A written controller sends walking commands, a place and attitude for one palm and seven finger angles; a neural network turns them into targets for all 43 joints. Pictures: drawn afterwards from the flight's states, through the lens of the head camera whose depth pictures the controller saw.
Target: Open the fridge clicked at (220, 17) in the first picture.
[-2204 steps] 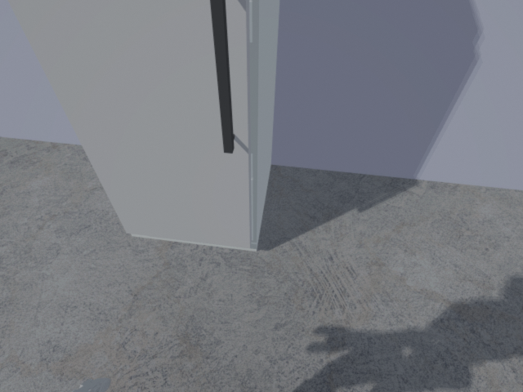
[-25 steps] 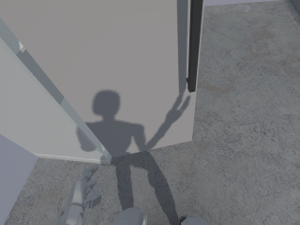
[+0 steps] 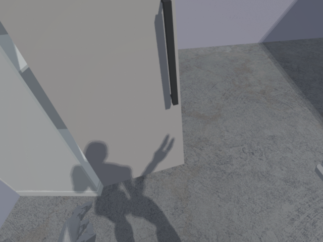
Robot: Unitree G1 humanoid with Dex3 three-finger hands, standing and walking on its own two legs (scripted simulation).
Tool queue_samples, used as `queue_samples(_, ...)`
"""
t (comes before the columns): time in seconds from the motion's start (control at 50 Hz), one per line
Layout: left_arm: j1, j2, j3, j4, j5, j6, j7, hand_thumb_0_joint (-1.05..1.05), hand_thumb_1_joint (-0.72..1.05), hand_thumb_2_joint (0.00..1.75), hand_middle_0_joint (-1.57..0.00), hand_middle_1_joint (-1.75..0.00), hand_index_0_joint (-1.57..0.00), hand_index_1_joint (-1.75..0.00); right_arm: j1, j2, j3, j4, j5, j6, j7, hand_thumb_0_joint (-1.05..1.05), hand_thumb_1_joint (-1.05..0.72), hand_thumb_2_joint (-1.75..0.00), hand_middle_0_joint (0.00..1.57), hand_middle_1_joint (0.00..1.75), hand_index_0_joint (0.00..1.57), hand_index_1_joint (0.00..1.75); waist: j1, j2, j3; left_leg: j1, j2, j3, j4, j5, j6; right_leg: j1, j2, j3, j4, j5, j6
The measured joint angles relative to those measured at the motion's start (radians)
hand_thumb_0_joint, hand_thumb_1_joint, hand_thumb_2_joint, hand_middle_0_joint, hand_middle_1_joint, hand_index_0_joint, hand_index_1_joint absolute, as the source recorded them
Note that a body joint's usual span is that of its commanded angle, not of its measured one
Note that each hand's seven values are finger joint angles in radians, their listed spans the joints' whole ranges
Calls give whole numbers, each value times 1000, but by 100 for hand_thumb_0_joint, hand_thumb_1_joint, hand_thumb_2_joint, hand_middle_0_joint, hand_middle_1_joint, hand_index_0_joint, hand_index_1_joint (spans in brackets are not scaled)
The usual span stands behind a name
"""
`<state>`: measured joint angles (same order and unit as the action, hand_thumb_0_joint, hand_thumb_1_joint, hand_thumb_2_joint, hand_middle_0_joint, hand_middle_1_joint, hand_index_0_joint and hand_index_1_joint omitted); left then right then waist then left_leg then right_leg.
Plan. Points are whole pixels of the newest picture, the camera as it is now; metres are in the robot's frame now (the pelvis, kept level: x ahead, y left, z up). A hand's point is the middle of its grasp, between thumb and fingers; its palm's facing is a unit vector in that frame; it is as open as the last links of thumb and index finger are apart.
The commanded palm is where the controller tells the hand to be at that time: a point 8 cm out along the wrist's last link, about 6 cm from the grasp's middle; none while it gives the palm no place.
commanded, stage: stop stepping back and stand still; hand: right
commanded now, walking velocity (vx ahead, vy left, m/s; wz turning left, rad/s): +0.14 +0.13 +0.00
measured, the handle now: (169, 59) +0.74 -0.01 +0.13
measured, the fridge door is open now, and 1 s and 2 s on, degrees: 72 72 72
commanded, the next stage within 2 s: let the arm hang, fingers relaxed in 1.06 s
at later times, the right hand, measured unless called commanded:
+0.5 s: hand out of the picture +0.19 -0.27 +0.17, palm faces +0.49 +0.80 -0.34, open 7.4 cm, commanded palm +0.13 -0.31 +0.20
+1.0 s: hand (315, 149) +0.24 -0.28 +0.17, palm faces +0.40 +0.78 -0.49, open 7.4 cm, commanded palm +0.17 -0.32 +0.20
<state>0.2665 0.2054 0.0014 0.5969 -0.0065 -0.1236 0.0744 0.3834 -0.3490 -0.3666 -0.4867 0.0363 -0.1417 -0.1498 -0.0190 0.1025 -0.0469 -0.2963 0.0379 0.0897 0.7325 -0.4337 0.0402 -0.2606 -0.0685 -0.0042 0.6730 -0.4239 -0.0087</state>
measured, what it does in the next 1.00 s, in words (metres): steps on the spot: left foot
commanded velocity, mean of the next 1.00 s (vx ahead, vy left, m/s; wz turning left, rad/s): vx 0.01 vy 0.02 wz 0.00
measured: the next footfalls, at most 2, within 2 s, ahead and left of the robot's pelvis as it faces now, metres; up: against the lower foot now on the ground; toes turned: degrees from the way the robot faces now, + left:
left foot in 0.28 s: +0.08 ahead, +0.10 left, +0.00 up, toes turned -2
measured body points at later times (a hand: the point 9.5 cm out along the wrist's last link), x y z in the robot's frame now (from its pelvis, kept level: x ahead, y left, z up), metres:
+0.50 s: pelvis +0.01 +0.00 +0.01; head +0.00 -0.03 +0.45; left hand +0.17 +0.24 -0.06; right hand +0.16 -0.31 +0.19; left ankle +0.03 +0.12 -0.71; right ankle +0.03 -0.12 -0.72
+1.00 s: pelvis +0.05 -0.01 +0.02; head +0.08 -0.03 +0.47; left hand +0.23 +0.21 -0.06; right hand +0.22 -0.32 +0.20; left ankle +0.04 +0.10 -0.71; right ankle +0.03 -0.12 -0.72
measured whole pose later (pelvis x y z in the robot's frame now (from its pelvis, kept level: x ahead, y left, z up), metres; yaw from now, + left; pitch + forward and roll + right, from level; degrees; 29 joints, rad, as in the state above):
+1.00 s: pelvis +0.05 -0.01 +0.02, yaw -3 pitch +0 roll +0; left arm 0.19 0.19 0.00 0.60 -0.02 -0.11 0.07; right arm 0.54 -0.41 -0.40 -0.51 0.03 -0.19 -0.14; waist -0.01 0.03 0.07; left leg -0.22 0.00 0.01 0.47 -0.26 0.00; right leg -0.20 0.00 -0.03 0.46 -0.27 -0.01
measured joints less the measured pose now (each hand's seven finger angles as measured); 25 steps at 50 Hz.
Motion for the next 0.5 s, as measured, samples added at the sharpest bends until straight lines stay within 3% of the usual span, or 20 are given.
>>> queue_samples(0.04, -37, -32, 1, 10, -1, -17, -1, 2, 90, 89, -20, -30, -21, -30, 18, -32, -16, -29, -3, -15, -11, 2, -89, -90, 21, 30, 21, 30, 2, 28, 44, -73, -24, -69, 181, -70, -1, 7, 19, -37, 25, 14, 18)
queue_samples(0.08, -30, -71, -5, 7, 2, -32, -14, 2, 90, 89, -20, -30, -21, -30, 64, -81, -44, -63, 1, -23, -4, 2, -89, -90, 21, 30, 21, 30, 33, 30, 50, -125, -57, -68, 313, -71, -10, 30, 23, -38, -13, 54, 21)
queue_samples(0.12, 2, -94, -14, 7, 2, -44, -33, 2, 90, 89, -20, -30, -21, -30, 87, -124, -66, -93, -2, -43, 9, 2, -89, -90, 21, 30, 21, 30, 57, 11, 48, -154, -74, -39, 338, -23, -16, 49, 20, -10, -74, 97, 20)
queue_samples(0.18, 47, -93, -32, 16, 3, -34, -48, 1, 90, 89, -20, -30, -21, -30, 124, -158, -107, -105, 0, -82, 19, 2, -89, -90, 21, 30, 21, 30, 54, -44, 34, -140, -71, 4, 178, 30, -18, 67, -1, 13, -147, 135, 14)
queue_samples(0.24, 83, -74, -32, 16, 1, 2, -44, 1, 90, 89, -21, -30, -21, -30, 154, -172, -140, -45, 2, -92, 21, 2, -89, -90, 22, 30, 21, 30, 46, -108, 16, -46, -65, 36, -31, 35, -14, 53, -26, 14, -133, 98, 4)
queue_samples(0.28, 99, -62, -28, 7, -7, 21, -37, 1, 90, 89, -21, -30, -21, -30, 152, -195, -153, 8, 2, -76, 20, 1, -89, -90, 21, 30, 21, 30, 45, -107, 3, 33, -51, -6, -172, -12, 14, -14, -10, 6, -19, -10, -15)
queue_samples(0.32, 64, -29, -15, 33, -14, 40, -33, 1, 90, 89, -21, -30, -21, -30, 115, -157, -131, 56, 6, -59, 26, 1, -89, -90, 21, 30, 21, 30, 22, -122, 33, 8, -41, -12, -152, 171, 13, -105, 11, 25, 224, -67, -20)
queue_samples(0.36, 27, 2, -4, 79, -8, 50, -33, 2, 90, 89, -21, -30, -21, -30, 96, -85, -91, 92, 8, -41, 30, 1, -89, -90, 21, 30, 21, 30, 7, -131, 56, 14, -37, -13, -125, 171, -9, -148, 29, 23, 359, -63, -12)
queue_samples(0.4, 10, 10, 1, 98, -5, 52, -30, 2, 90, 89, -21, -30, -21, -30, 107, -27, -64, 97, 8, -23, 28, 1, -89, -90, 21, 30, 21, 30, -6, -101, 52, 25, -26, -32, -135, 151, -19, -132, 36, -13, 290, -41, -18)
queue_samples(0.44, 3, 11, 1, 85, 1, 34, -17, 2, 90, 89, -21, -30, -21, -30, 121, 6, -43, 56, 3, -14, 21, 2, -89, -90, 21, 30, 21, 30, -6, -63, 57, 28, -15, -40, -128, 138, -25, -70, 39, -34, 99, 21, -26)
queue_samples(0.46, 1, 19, 2, 67, 4, 18, -9, 2, 90, 89, -21, -30, -21, -30, 121, 12, -31, 24, -1, -18, 18, 2, -89, -90, 21, 30, 21, 30, -2, -58, 63, 23, -15, -34, -109, 126, -30, -32, 37, -29, -8, 57, -28)
queue_samples(0.5, -22, 15, 13, 50, 9, -13, 2, 2, 90, 89, -20, -30, -21, -30, 100, -2, -18, -27, -11, -37, 11, 2, -89, -90, 21, 30, 21, 30, -8, -25, 95, 7, -5, -51, -43, 75, -33, -12, 50, -39, -45, 138, -8)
